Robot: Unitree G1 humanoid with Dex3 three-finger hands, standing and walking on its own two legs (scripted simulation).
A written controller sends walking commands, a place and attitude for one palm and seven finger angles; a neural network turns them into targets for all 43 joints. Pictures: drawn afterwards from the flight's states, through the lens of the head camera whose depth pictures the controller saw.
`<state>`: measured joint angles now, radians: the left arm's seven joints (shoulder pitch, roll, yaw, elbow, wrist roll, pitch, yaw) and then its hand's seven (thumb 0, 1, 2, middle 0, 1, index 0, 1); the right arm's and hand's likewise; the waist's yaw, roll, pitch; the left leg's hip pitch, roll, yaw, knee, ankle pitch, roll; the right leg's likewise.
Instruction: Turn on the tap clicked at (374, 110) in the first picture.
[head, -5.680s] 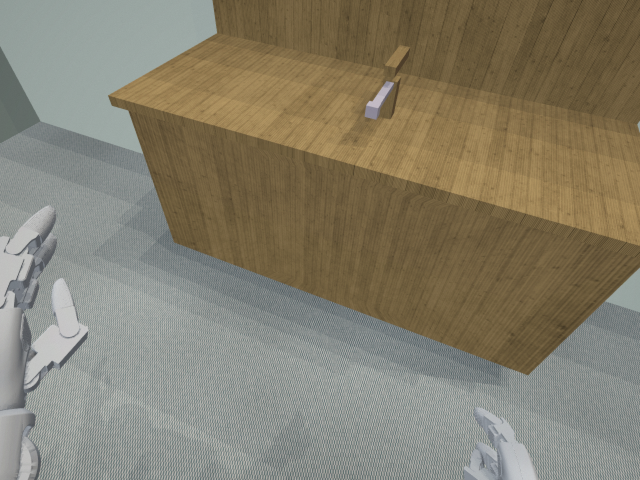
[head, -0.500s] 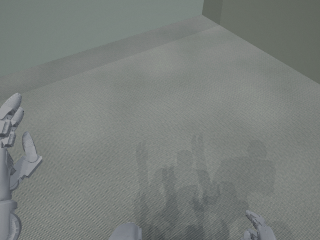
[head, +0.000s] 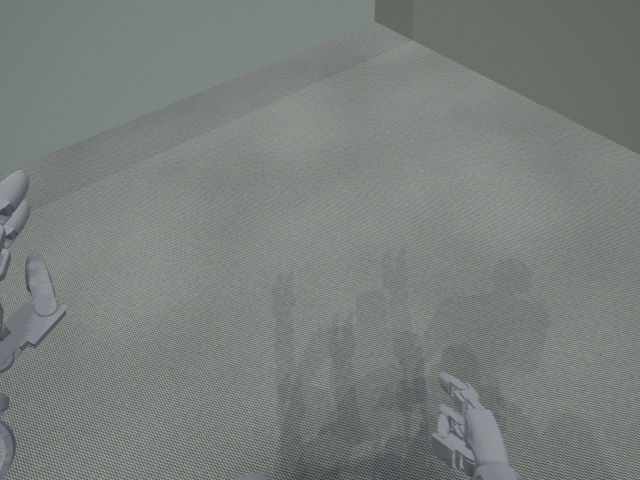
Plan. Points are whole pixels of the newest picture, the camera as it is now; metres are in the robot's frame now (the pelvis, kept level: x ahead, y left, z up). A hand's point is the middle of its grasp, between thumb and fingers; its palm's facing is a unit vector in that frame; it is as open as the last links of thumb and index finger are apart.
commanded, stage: turn to face it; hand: left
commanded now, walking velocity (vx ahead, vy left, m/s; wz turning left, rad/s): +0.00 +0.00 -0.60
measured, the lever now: out of the picture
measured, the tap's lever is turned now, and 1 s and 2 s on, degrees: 0 0 0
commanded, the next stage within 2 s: none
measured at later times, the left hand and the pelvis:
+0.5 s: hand (171, 280) +0.24 +0.16 +0.19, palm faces +0.18 -0.89 -0.42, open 7.4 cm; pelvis -0.02 -0.02 +0.02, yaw -16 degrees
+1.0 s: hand (307, 339) +0.21 +0.04 +0.18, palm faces -0.20 -0.85 -0.49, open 7.4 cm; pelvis -0.12 -0.01 +0.00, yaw -35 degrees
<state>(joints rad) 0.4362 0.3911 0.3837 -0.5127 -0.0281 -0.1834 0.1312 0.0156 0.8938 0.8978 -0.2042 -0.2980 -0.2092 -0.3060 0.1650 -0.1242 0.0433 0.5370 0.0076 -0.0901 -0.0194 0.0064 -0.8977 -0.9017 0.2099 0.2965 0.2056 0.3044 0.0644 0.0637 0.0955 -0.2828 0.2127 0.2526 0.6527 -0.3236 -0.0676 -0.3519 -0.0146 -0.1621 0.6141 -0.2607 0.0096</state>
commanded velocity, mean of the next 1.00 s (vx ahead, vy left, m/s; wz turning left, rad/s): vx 0.00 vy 0.00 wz -0.60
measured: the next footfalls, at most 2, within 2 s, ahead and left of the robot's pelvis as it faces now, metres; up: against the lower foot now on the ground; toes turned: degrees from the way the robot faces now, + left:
left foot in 0.60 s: +0.02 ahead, +0.13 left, +0.00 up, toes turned -17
right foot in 0.90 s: -0.11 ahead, -0.15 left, +0.00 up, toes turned -38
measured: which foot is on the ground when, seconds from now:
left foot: down 0.00-0.00, up 0.02-0.58, down 0.60-0.92, up 0.94-1.00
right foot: down 0.00-0.62, up 0.64-0.88, down 0.90-1.00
